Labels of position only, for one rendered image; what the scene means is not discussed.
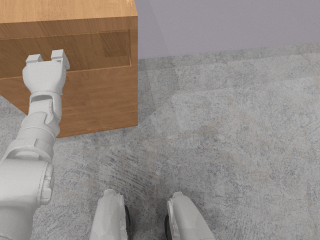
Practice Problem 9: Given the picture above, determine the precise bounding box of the robot left forearm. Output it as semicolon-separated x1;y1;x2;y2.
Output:
0;91;62;164

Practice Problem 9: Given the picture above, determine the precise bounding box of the cabinet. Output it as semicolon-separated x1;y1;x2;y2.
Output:
0;0;138;139

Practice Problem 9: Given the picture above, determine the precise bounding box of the robot left upper arm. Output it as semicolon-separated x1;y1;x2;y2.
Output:
0;158;55;240

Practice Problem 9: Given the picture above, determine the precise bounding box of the robot left thigh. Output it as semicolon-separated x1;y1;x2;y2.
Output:
89;193;126;240

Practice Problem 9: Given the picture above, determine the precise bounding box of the drawer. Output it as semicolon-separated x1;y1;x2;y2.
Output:
0;29;130;78

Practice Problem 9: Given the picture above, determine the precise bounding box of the robot left hand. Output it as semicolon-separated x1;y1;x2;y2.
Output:
22;49;70;96

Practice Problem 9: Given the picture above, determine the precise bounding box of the left robot shin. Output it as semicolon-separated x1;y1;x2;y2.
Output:
97;189;128;240

